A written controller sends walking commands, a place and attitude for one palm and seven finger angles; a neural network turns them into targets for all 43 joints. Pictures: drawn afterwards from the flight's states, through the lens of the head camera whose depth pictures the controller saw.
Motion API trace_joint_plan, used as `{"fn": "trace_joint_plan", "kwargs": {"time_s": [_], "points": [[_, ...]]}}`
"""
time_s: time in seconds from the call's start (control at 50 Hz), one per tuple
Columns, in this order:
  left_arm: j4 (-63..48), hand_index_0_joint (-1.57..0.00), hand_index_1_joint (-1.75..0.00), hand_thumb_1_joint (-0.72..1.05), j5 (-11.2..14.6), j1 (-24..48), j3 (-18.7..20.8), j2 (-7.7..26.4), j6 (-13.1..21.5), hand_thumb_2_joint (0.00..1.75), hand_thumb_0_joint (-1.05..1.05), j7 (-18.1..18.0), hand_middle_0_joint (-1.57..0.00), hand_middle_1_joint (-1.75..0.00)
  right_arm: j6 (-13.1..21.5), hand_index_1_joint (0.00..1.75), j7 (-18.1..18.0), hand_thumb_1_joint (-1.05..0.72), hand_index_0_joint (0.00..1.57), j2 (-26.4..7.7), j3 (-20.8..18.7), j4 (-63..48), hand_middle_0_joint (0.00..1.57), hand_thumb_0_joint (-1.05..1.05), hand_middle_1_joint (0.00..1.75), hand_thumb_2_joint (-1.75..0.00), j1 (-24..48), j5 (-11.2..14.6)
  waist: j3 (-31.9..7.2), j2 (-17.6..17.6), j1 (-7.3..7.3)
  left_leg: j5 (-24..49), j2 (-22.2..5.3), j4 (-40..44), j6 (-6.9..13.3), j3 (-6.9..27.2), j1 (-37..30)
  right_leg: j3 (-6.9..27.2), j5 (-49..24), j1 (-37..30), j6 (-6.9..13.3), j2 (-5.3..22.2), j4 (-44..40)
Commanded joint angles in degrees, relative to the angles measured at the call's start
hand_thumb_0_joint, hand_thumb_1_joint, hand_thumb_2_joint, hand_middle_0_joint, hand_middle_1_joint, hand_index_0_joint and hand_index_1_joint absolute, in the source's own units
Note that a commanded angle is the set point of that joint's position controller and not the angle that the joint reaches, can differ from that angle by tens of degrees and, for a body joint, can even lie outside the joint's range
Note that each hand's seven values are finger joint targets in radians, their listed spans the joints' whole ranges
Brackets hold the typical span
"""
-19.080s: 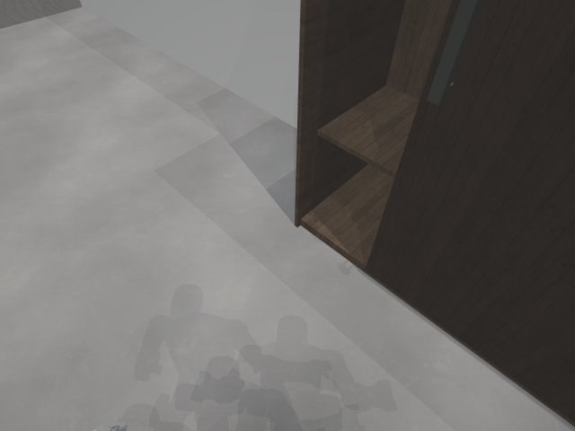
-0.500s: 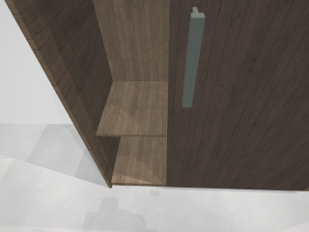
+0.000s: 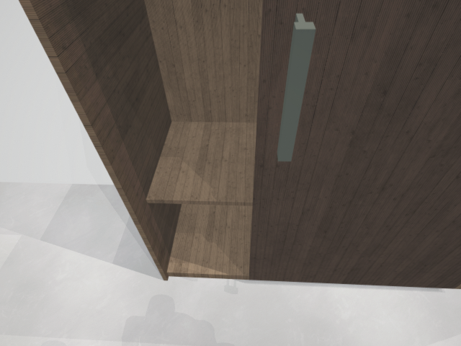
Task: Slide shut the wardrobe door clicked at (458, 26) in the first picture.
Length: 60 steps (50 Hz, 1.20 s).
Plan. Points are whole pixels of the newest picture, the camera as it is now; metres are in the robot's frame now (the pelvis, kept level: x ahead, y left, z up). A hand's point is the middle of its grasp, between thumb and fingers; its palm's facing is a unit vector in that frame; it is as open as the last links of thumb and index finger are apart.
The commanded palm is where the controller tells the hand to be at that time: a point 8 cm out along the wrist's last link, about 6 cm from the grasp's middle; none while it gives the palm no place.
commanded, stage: look again from close up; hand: right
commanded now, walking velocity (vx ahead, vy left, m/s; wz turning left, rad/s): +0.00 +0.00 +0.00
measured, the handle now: (291, 95) +0.49 -0.08 +0.20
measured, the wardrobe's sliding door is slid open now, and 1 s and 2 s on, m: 0.36 0.36 0.36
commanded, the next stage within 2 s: none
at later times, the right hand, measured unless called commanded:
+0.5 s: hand out of the picture -0.04 -0.11 -0.18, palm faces +0.04 +0.99 -0.12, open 7.4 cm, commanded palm none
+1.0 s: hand out of the picture -0.02 -0.10 -0.18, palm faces +0.04 +0.99 -0.13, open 7.4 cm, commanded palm none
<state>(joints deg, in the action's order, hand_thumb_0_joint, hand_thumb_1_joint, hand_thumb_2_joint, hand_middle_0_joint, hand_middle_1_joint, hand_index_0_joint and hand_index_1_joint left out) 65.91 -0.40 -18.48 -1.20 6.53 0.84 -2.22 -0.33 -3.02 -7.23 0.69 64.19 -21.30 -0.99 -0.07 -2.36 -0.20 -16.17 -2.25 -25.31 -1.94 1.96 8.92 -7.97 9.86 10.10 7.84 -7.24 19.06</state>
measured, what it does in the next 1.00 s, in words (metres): stands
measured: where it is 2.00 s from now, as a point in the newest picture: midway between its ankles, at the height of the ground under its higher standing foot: outside the picture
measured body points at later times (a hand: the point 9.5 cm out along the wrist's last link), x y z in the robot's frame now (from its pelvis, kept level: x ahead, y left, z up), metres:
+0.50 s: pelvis +0.00 +0.03 +0.00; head +0.00 +0.01 +0.45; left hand -0.01 +0.24 -0.15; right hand -0.04 -0.16 -0.17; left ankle -0.03 +0.15 -0.74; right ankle +0.02 -0.01 -0.74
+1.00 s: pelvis +0.02 +0.04 +0.00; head +0.02 +0.03 +0.45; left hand +0.00 +0.25 -0.16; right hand -0.02 -0.15 -0.16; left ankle -0.03 +0.15 -0.74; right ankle +0.02 -0.01 -0.74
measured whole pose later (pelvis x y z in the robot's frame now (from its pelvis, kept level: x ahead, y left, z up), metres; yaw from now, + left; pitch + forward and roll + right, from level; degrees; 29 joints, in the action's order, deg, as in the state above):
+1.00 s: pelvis +0.02 +0.04 +0.00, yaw -1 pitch +0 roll +0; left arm 66.1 -0.5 -18.0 -1.9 6.5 1.5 -2.3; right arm 1.0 -2.7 -6.4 1.3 64.2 -21.3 -0.7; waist -0.1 -1.6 -0.2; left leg -16.5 0.7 -23.2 0.8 0.1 6.7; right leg -6.1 11.6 10.0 5.5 -4.3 21.0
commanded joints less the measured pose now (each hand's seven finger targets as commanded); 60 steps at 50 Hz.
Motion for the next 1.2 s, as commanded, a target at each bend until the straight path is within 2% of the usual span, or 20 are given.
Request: {"fn": "trace_joint_plan", "kwargs": {"time_s": [0.0,0.06,0.12,0.16,0.2,0.26,0.38,0.4,0.54,0.64,0.78,0.8,0.94,1.0,1.08,1.18], "points": [[-0.78,-0.20,-0.30,0.90,0.24,-4.49,1.51,6.80,0.74,0.90,0.00,-0.31,-0.20,-0.30,0.24,0.30,-0.12,-0.90,0.20,-3.39,-0.25,-0.19,0.20,0.00,0.30,-0.90,-6.09,0.08,5.59,3.34,0.35,2.24,-2.04,1.39,3.16,1.77,7.03,16.54,3.14,-1.72,-8.59,15.44,-8.31],[-0.87,-0.20,-0.30,0.90,0.19,-4.21,1.48,6.59,0.81,0.90,0.00,-0.25,-0.20,-0.30,0.30,0.30,-0.05,-0.90,0.20,-3.18,-0.34,0.02,0.20,0.00,0.30,-0.90,-6.60,0.02,5.40,2.53,0.56,2.63,-2.17,1.67,3.33,1.96,6.86,16.97,5.20,-1.30,-8.32,15.47,-8.89],[-0.94,-0.20,-0.30,0.90,0.16,-4.12,1.49,6.37,0.79,0.90,0.00,-0.12,-0.20,-0.30,0.64,0.30,0.01,-0.90,0.20,-3.02,-0.19,0.03,0.20,0.00,0.30,-0.90,-6.31,0.03,5.94,0.79,0.37,3.86,-2.48,3.10,3.53,2.61,6.28,15.80,4.69,-0.26,-7.52,14.80,-7.83],[-0.70,-0.20,-0.30,0.90,0.16,-4.36,1.45,6.31,0.93,0.90,0.00,-0.12,-0.20,-0.30,0.72,0.30,0.00,-0.90,0.20,-3.01,-0.13,0.08,0.20,0.00,0.30,-0.90,-6.47,0.14,5.14,2.34,0.33,4.13,-2.57,2.96,3.53,2.56,6.44,15.43,3.50,-1.62,-7.68,14.71,-7.64],[-0.74,-0.20,-0.30,0.90,0.22,-4.30,1.36,6.18,0.84,0.90,0.00,-0.12,-0.20,-0.30,0.86,0.30,0.00,-0.90,0.20,-2.96,-0.05,-0.01,0.20,0.00,0.30,-0.90,-6.48,0.10,5.90,0.81,0.40,4.49,-2.73,3.95,3.58,2.76,6.03,15.07,3.00,-0.67,-6.99,14.63,-6.80],[-0.85,-0.20,-0.30,0.90,0.13,-4.26,1.26,5.95,1.00,0.90,0.00,-0.04,-0.20,-0.30,1.14,0.30,0.06,-0.90,0.20,-2.72,0.04,0.00,0.20,0.00,0.30,-0.90,-6.53,0.18,4.62,1.05,0.17,5.42,-3.01,4.40,3.83,3.22,5.71,14.35,1.82,-1.63,-6.42,14.14,-6.00],[-0.72,-0.20,-0.30,0.90,0.12,-4.13,1.05,5.65,0.99,0.90,0.00,0.06,-0.20,-0.30,1.38,0.30,0.13,-0.90,0.20,-2.69,0.17,-0.08,0.20,0.00,0.30,-0.90,-6.49,0.21,5.82,1.64,0.15,5.02,-3.11,5.21,4.00,3.33,5.93,14.02,2.93,-0.73,-5.83,13.87,-5.62],[-0.69,-0.20,-0.30,0.90,0.18,-3.91,1.01,5.63,0.85,0.90,0.00,0.13,-0.20,-0.30,1.44,0.30,0.12,-0.90,0.20,-2.78,0.29,-0.16,0.20,0.00,0.30,-0.90,-6.50,0.17,6.61,0.84,0.27,4.87,-3.14,5.77,4.09,3.41,5.81,13.71,3.27,0.21,-5.59,13.75,-5.24],[-0.85,-0.20,-0.30,0.90,0.10,-3.94,0.79,5.58,1.23,0.90,0.00,0.04,-0.20,-0.30,1.74,0.30,0.16,-0.90,0.20,-2.68,0.31,-0.25,0.20,0.00,0.30,-0.90,-6.53,0.30,4.40,1.25,0.10,7.05,-3.36,5.68,4.29,3.62,5.12,12.91,-2.02,-1.93,-5.40,13.49,-3.44],[-0.77,-0.20,-0.30,0.90,0.12,-3.73,0.69,5.38,1.20,0.90,0.00,0.01,-0.20,-0.30,1.76,0.30,0.16,-0.90,0.20,-2.69,0.35,-0.36,0.20,0.00,0.30,-0.90,-6.44,0.32,5.66,1.58,0.20,6.80,-3.24,5.93,4.37,3.69,5.26,12.94,-2.03,-1.17,-5.38,13.45,-3.28],[-0.75,-0.20,-0.30,0.90,0.04,-4.00,0.60,5.46,1.38,0.90,0.00,-0.10,-0.20,-0.30,1.86,0.30,0.22,-0.90,0.20,-2.75,0.28,-0.32,0.20,0.00,0.30,-0.90,-6.33,0.41,4.47,1.91,0.20,8.00,-3.31,5.72,4.45,3.54,4.56,12.68,-4.50,-2.31,-5.31,13.55,-2.64],[-0.79,-0.20,-0.30,0.90,0.12,-3.87,0.60,5.33,1.32,0.90,0.00,-0.10,-0.20,-0.30,1.86,0.30,0.19,-0.90,0.20,-2.94,0.26,-0.36,0.20,0.00,0.30,-0.90,-6.27,0.34,4.71,0.96,0.32,8.37,-3.29,5.95,4.42,3.57,4.16,12.44,-5.07,-1.88,-5.15,13.62,-2.27],[-0.63,-0.20,-0.30,0.90,0.05,-4.00,0.44,5.28,1.48,0.90,0.00,-0.21,-0.20,-0.30,1.82,0.30,0.22,-0.90,0.20,-2.98,0.15,-0.44,0.20,0.00,0.30,-0.90,-6.12,0.43,4.65,1.94,0.32,8.51,-3.33,5.67,4.58,3.62,3.93,12.58,-6.26,-2.13,-5.18,13.55,-2.35],[-0.65,-0.20,-0.30,0.90,0.11,-4.00,0.40,5.40,1.51,0.90,0.00,-0.25,-0.20,-0.30,1.91,0.30,0.23,-0.90,0.20,-3.12,0.17,-0.40,0.20,0.00,0.30,-0.90,-6.37,0.41,4.29,0.46,0.53,9.67,-3.30,5.87,4.52,3.75,3.24,12.44,-7.90,-2.21,-4.95,13.60,-1.66],[-0.48,-0.20,-0.30,0.90,0.02,-4.30,0.35,5.41,1.60,0.90,0.00,-0.30,-0.20,-0.30,1.83,0.30,0.23,-0.90,0.20,-3.12,0.09,-0.31,0.20,0.00,0.30,-0.90,-6.15,0.48,4.27,1.86,0.31,9.02,-3.34,5.50,4.55,3.39,3.52,12.57,-8.06,-2.88,-5.17,13.59,-2.08],[-0.32,-0.20,-0.30,0.90,0.00,-4.39,0.25,5.43,1.64,0.90,0.00,-0.42,-0.20,-0.30,1.86,0.30,0.19,-0.90,0.20,-3.12,0.05,-0.06,0.20,0.00,0.30,-0.90,-6.30,0.56,3.97,1.62,0.34,9.47,-3.38,5.61,4.62,3.37,3.23,12.45,-9.53,-3.56,-5.14,13.64,-1.76]]}}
